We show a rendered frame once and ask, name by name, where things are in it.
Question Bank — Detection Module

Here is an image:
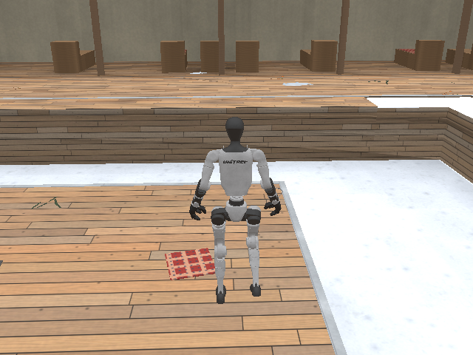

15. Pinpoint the right robot forearm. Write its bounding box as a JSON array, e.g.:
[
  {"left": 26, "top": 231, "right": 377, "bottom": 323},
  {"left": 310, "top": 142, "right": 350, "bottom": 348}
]
[{"left": 265, "top": 178, "right": 279, "bottom": 205}]

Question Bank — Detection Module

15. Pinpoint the left robot forearm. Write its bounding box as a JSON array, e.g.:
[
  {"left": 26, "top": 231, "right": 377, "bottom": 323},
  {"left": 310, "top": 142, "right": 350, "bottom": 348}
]
[{"left": 191, "top": 179, "right": 206, "bottom": 208}]

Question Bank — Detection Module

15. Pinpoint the robot right hand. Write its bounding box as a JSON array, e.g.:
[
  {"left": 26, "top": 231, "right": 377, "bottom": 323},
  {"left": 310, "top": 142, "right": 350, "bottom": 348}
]
[{"left": 264, "top": 201, "right": 281, "bottom": 216}]

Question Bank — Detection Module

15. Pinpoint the robot left hand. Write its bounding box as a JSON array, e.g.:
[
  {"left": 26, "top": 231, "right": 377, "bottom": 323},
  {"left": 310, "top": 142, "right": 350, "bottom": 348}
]
[{"left": 189, "top": 205, "right": 206, "bottom": 220}]

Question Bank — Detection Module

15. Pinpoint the right robot shin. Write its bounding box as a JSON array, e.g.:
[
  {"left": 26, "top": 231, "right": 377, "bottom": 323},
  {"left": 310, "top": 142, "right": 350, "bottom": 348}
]
[{"left": 248, "top": 236, "right": 259, "bottom": 287}]

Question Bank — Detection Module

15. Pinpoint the robot right upper arm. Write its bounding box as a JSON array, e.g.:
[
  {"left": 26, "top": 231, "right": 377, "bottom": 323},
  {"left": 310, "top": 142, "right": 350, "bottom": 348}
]
[{"left": 251, "top": 149, "right": 272, "bottom": 189}]

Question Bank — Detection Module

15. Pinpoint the robot left upper arm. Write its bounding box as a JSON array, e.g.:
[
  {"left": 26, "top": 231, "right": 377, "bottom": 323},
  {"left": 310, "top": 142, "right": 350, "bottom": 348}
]
[{"left": 199, "top": 149, "right": 220, "bottom": 191}]

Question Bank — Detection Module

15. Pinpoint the robot torso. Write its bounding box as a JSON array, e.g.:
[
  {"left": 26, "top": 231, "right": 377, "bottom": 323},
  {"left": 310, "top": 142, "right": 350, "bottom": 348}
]
[{"left": 219, "top": 145, "right": 253, "bottom": 222}]

